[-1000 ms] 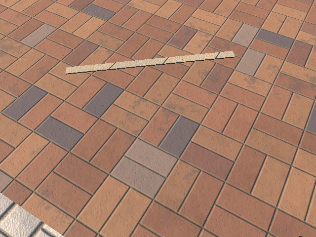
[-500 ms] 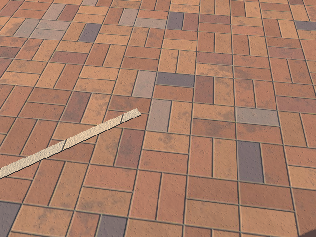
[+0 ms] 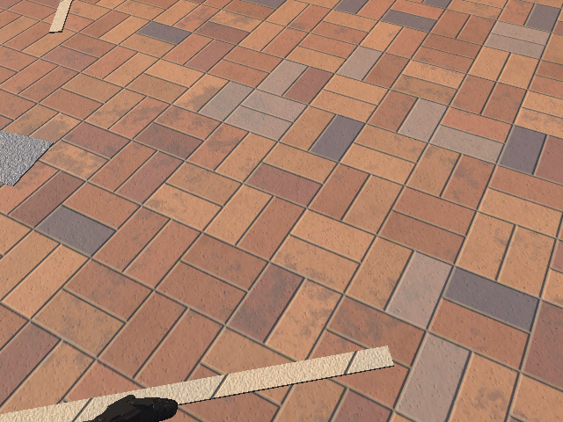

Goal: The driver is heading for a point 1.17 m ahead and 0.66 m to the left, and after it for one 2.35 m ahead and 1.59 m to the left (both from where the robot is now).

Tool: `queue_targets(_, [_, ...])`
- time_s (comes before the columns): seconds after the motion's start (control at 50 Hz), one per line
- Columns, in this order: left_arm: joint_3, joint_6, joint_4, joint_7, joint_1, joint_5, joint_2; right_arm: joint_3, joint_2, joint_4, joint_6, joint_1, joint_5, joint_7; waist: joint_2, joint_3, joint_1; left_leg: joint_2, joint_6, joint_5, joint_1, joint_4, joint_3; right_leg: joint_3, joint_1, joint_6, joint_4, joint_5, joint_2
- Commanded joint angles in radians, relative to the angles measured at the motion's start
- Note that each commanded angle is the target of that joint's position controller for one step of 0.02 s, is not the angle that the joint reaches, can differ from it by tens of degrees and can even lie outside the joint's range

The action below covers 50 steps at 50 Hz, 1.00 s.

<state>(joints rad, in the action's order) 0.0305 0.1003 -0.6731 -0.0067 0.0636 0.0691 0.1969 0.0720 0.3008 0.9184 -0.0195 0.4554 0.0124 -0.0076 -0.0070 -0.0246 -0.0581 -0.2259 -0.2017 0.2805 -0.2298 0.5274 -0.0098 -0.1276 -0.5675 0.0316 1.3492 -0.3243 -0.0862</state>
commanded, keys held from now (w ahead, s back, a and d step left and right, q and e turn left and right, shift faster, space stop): w+q+shift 0.96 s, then w+shift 0.04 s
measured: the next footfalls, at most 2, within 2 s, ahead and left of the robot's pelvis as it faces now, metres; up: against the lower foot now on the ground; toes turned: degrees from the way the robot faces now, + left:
right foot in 0.24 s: +0.46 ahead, -0.17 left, +0.00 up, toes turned +17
left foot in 0.70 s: +0.75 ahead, +0.18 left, +0.00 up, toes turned +43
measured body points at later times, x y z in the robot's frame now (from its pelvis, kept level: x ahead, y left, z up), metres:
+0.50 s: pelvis +0.45 -0.04 +0.01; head +0.47 -0.03 +0.46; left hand +0.30 +0.23 -0.10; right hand +0.78 -0.17 -0.05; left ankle +0.47 +0.08 -0.63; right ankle +0.43 -0.19 -0.72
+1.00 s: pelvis +0.83 +0.22 +0.01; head +0.85 +0.25 +0.46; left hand +0.80 +0.56 -0.04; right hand +1.05 +0.03 -0.11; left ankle +0.72 +0.15 -0.72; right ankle +1.10 +0.26 -0.67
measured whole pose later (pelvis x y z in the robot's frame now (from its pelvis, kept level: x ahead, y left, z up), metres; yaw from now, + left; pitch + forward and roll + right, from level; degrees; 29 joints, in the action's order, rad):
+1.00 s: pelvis +0.83 +0.22 +0.01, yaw +55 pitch +2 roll +1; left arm 0.02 0.05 -0.55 -0.02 0.02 0.04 0.27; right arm 0.07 0.33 0.81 -0.05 0.47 0.00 -0.01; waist -0.01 -0.04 -0.09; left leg -0.21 -0.17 0.33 0.00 0.34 0.19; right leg -0.09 -0.72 0.06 0.76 -0.07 -0.13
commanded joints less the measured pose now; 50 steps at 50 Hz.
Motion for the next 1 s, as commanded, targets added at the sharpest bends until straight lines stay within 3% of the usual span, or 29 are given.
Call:
queue_targets(0.02, [-0.022, -0.03, 0.089, -0.01, -0.011, 0.004, 0.147, 0.027, 0.143, -0.113, -0.064, -0.073, -0.01, 0.007, 0.102, -0.112, 0.085, 0.252, -0.147, -0.084, -0.195, -0.405, 0.417, 0.101, -0.045, 0.049, -0.256, 0.084, -0.043])
queue_targets(0.1, [0.0, -0.027, 0.157, -0.021, -0.17, -0.036, 0.099, 0.047, 0.162, -0.108, -0.062, -0.002, -0.025, -0.005, -0.006, -0.055, -0.026, 0.187, -0.059, -0.439, -0.078, -0.336, 0.335, 0.156, 0.065, 0.027, -0.649, 0.385, 0.026])
queue_targets(0.16, [-0.008, -0.018, 0.178, -0.01, -0.187, -0.044, 0.128, 0.059, 0.177, -0.12, -0.057, 0.003, -0.019, -0.004, -0.062, -0.005, -0.045, 0.223, -0.019, -0.58, 0.078, -0.254, 0.372, 0.134, 0.126, 0.003, -0.804, 0.402, 0.067])
queue_targets(0.2, [-0.041, -0.01, 0.14, 0.008, -0.046, -0.045, 0.206, 0.068, 0.213, -0.138, -0.061, -0.036, -0.011, 0.001, -0.066, 0.103, 0.028, 0.229, 0.029, -0.789, 0.143, -0.07, 0.39, 0.114, 0.323, -0.017, -0.844, 0.304, 0.113])
queue_targets(0.22, [-0.065, -0.005, 0.101, 0.021, 0.127, -0.051, 0.253, 0.075, 0.251, -0.152, -0.065, -0.091, -0.007, -0.003, -0.066, 0.197, 0.14, 0.217, 0.049, -0.809, 0.113, 0.128, 0.383, 0.108, 0.505, -0.028, -0.841, 0.233, 0.103])
queue_targets(0.24, [-0.093, -0.002, 0.045, 0.04, 0.362, -0.041, 0.307, 0.067, 0.219, -0.176, -0.076, -0.158, -0.001, -0.005, -0.047, 0.306, 0.262, 0.183, 0.063, -0.677, -0.03, 0.391, 0.352, 0.054, 0.763, -0.046, -0.783, 0.11, 0.018])
queue_targets(0.26, [-0.115, 0.001, 0.016, 0.055, 0.517, 0.002, 0.372, 0.021, 0.044, -0.222, -0.085, -0.159, -0.009, -0.002, 0.2, 0.415, 0.269, 0.098, 0.061, 0.061, -0.284, 0.732, 0.257, -0.262, 1.001, -0.074, -0.844, -0.261, -0.258])
queue_targets(0.28, [-0.131, -0.007, 0.031, 0.038, 0.382, 0.009, 0.429, -0.007, 0.018, -0.286, -0.077, -0.036, -0.053, -0.005, 0.476, 0.488, 0.116, 0.088, 0.076, 0.223, -0.494, 0.91, 0.176, -0.827, 1.02, -0.165, -1.083, -0.427, -0.419])
queue_targets(0.3, [-0.117, -0.014, 0.064, 0.029, 0.245, 0.0, 0.297, -0.003, 0.094, -0.24, -0.053, -0.102, -0.018, 0.006, 0.254, 0.316, 0.118, 0.183, 0.072, 0.097, -0.567, 0.945, 0.144, -0.718, 0.868, -0.176, -1.1, -0.579, -0.358])
queue_targets(0.32, [-0.097, -0.02, 0.06, 0.025, 0.201, -0.012, 0.216, 0.002, 0.116, -0.241, -0.041, -0.167, 0.003, -0.006, 0.121, 0.187, 0.119, 0.222, 0.085, 0.021, -0.56, 0.889, 0.111, -0.506, 0.726, -0.164, -1.085, -0.422, -0.304])
queue_targets(0.34, [-0.092, -0.021, 0.033, 0.023, 0.213, -0.009, 0.191, 0.004, 0.114, -0.244, -0.03, -0.211, 0.014, -0.02, 0.042, 0.124, 0.115, 0.252, 0.095, 0.003, -0.537, 0.854, 0.101, -0.362, 0.632, -0.15, -1.085, -0.226, -0.264])
queue_targets(0.4, [-0.08, 0.004, -0.07, 0.014, 0.304, -0.034, 0.151, -0.019, 0.044, -0.309, 0.008, -0.287, 0.027, -0.057, 0.095, 0.029, 0.079, 0.319, 0.107, -0.007, -0.56, 0.822, 0.095, -0.102, 0.515, -0.114, -1.128, 0.05, -0.21])
queue_targets(0.44, [-0.081, 0.02, -0.092, 0.001, 0.306, -0.047, 0.151, -0.03, 0.033, -0.352, 0.021, -0.339, 0.026, -0.066, 0.093, 0.006, 0.058, 0.332, 0.11, -0.071, -0.585, 0.787, 0.076, 0.03, 0.483, -0.098, -1.162, 0.211, -0.202])
queue_targets(0.5, [-0.085, 0.036, -0.103, -0.001, 0.268, -0.04, 0.179, -0.039, 0.047, -0.399, 0.027, -0.42, 0.019, -0.076, 0.09, -0.05, 0.029, 0.327, 0.111, -0.223, -0.562, 0.639, 0.032, 0.22, 0.428, -0.076, -1.217, 0.359, -0.158])
queue_targets(0.54, [-0.089, 0.037, -0.124, 0.002, 0.303, -0.04, 0.2, -0.046, 0.053, -0.416, 0.026, -0.496, 0.02, -0.088, 0.051, -0.1, 0.048, 0.306, 0.092, -0.28, -0.52, 0.469, -0.049, 0.319, 0.445, -0.059, -1.25, 0.446, -0.126])
queue_targets(0.58, [-0.094, 0.033, -0.142, 0.009, 0.348, -0.037, 0.231, -0.055, 0.036, -0.424, 0.021, -0.555, 0.02, -0.1, 0.04, -0.126, 0.065, 0.262, 0.054, -0.282, -0.435, 0.316, -0.139, 0.397, 0.494, -0.036, -1.231, 0.706, -0.114])
queue_targets(0.62, [-0.104, 0.017, -0.144, 0.023, 0.398, -0.039, 0.279, -0.05, 0.052, -0.403, 0.015, -0.528, 0.02, -0.093, 0.081, -0.065, 0.044, 0.177, 0.02, -0.226, -0.329, 0.259, -0.211, 0.423, 0.606, -0.02, -1.097, 1.201, -0.126])
queue_targets(0.64, [-0.113, 0.003, -0.139, 0.032, 0.396, -0.039, 0.311, -0.042, 0.071, -0.385, 0.013, -0.463, 0.019, -0.085, 0.114, -0.017, -0.003, 0.148, 0.003, -0.175, -0.253, 0.244, -0.211, 0.419, 0.641, -0.018, -0.986, 1.363, -0.15])
queue_targets(0.68, [-0.128, -0.033, -0.104, 0.038, 0.32, -0.032, 0.355, 0.001, 0.147, -0.286, 0.004, -0.124, 0.014, -0.059, 0.138, 0.143, -0.169, 0.1, -0.051, -0.08, 0.113, 0.208, -0.15, 0.38, 0.552, -0.048, -0.553, 1.43, -0.196])
queue_targets(0.7, [-0.128, -0.042, -0.086, 0.028, 0.294, -0.028, 0.335, 0.035, 0.19, -0.221, 0.0, 0.029, 0.011, -0.034, 0.064, 0.197, -0.216, 0.114, -0.081, -0.057, 0.379, 0.114, -0.056, 0.376, 0.345, -0.046, -0.211, 1.01, -0.14])
queue_targets(0.72, [-0.096, -0.038, -0.036, 0.009, 0.287, -0.012, 0.19, 0.061, 0.276, -0.222, 0.013, -0.057, -0.012, -0.012, -0.191, 0.126, -0.09, 0.297, -0.12, -0.137, 0.473, 0.103, 0.251, 0.361, 0.01, -0.021, 0.166, -0.095, 0.051])
queue_targets(0.74, [-0.093, -0.017, 0.088, 0.008, 0.284, -0.041, 0.218, 0.075, 0.354, -0.277, 0.03, -0.069, 0.023, -0.014, -0.199, 0.328, -0.054, 0.45, -0.316, -0.01, 0.725, -0.09, 0.747, 0.145, -0.291, 0.009, 0.369, -0.181, 0.122])
queue_targets(0.76, [-0.086, 0.01, 0.106, 0.007, 0.184, -0.034, 0.243, 0.076, 0.312, -0.276, 0.031, -0.038, 0.016, -0.001, -0.014, 0.277, -0.084, 0.475, -0.273, 0.078, 0.654, -0.228, 0.81, 0.044, -0.349, 0.0, 0.287, -0.09, 0.055])
queue_targets(0.78, [-0.079, 0.022, 0.101, 0.007, 0.173, -0.039, 0.235, 0.066, 0.262, -0.249, 0.022, -0.062, 0.011, 0.007, 0.054, 0.12, -0.033, 0.455, -0.242, 0.046, 0.479, -0.273, 0.754, 0.043, -0.33, -0.004, 0.168, -0.045, 0.019])
queue_targets(0.82, [-0.07, -0.002, 0.082, 0.013, 0.193, -0.006, 0.216, 0.045, 0.208, -0.242, -0.012, -0.121, 0.005, 0.017, 0.122, 0.016, 0.068, 0.37, -0.2, -0.124, 0.195, -0.281, 0.598, 0.04, -0.186, 0.016, 0.024, -0.076, -0.026])
queue_targets(0.84, [-0.068, -0.027, 0.076, 0.013, 0.213, 0.006, 0.214, 0.032, 0.18, -0.239, -0.027, -0.136, 0.003, 0.017, 0.109, -0.007, 0.101, 0.343, -0.202, -0.187, 0.083, -0.287, 0.557, 0.042, -0.127, 0.034, -0.031, -0.105, -0.04])
queue_targets(0.88, [-0.062, -0.055, 0.107, 0.008, 0.146, 0.006, 0.193, 0.024, 0.168, -0.231, -0.051, -0.136, -0.003, 0.012, 0.091, -0.046, 0.108, 0.292, -0.187, -0.179, -0.065, -0.325, 0.482, 0.062, -0.075, 0.058, -0.203, -0.121, -0.062])
queue_targets(0.94, [-0.035, -0.053, 0.172, -0.013, -0.023, -0.021, 0.14, 0.031, 0.178, -0.226, -0.062, -0.148, -0.003, 0.005, 0.032, -0.075, 0.068, 0.194, -0.114, -0.238, -0.215, -0.354, 0.385, 0.106, 0.091, 0.052, -0.507, 0.22, -0.029])
queue_targets(1.0, [-0.034, -0.048, 0.165, -0.018, -0.054, -0.042, 0.148, 0.039, 0.189, -0.195, -0.066, -0.088, -0.019, -0.008, -0.015, -0.026, 0.013, 0.216, -0.06, -0.406, -0.113, -0.338, 0.376, 0.136, 0.223, 0.012, -0.695, 0.427, 0.022])
Velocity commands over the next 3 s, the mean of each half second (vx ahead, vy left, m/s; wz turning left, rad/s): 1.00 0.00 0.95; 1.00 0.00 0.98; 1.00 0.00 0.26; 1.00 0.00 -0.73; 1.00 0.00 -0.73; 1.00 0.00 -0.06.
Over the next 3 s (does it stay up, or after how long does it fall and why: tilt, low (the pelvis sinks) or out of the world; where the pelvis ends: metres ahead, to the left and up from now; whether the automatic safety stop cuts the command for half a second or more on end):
stays up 2.18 1.42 0.01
